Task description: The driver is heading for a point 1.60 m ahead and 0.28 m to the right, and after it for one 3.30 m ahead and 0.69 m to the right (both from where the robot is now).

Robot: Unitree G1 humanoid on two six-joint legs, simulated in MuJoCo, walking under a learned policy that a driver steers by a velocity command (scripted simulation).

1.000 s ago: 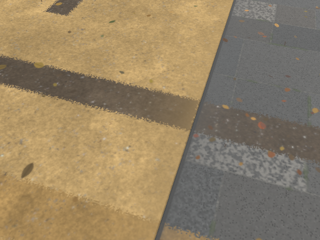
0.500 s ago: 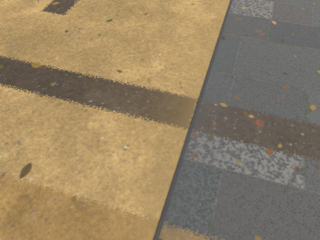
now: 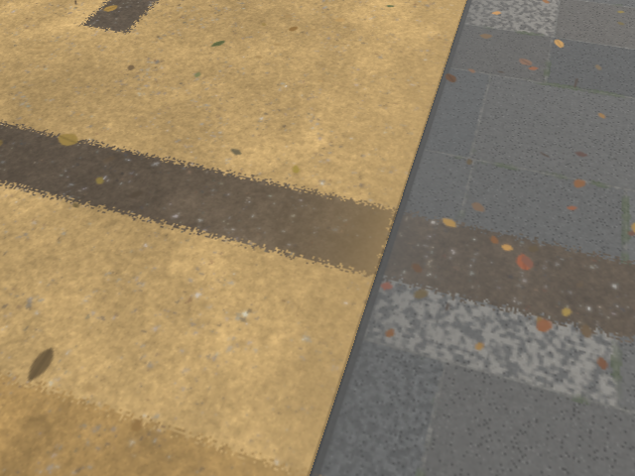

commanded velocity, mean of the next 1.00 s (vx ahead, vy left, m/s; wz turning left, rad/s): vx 0.29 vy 0.00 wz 0.00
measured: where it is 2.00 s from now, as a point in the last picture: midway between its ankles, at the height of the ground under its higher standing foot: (327, 303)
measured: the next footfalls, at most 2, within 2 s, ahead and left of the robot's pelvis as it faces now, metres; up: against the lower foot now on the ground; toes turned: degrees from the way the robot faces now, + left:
left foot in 0.08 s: +0.10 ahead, +0.14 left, +0.00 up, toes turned +1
left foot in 0.54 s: +0.19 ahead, +0.16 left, +0.00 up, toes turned +4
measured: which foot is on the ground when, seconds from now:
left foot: up 0.00-0.06, down 0.08-0.36, up 0.38-0.52, down 0.54-1.00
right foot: down 0.00-0.54, up 0.56-1.00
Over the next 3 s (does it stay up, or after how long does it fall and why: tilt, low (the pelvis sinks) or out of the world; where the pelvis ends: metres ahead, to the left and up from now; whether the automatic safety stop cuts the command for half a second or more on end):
stays up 1.39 -0.10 0.00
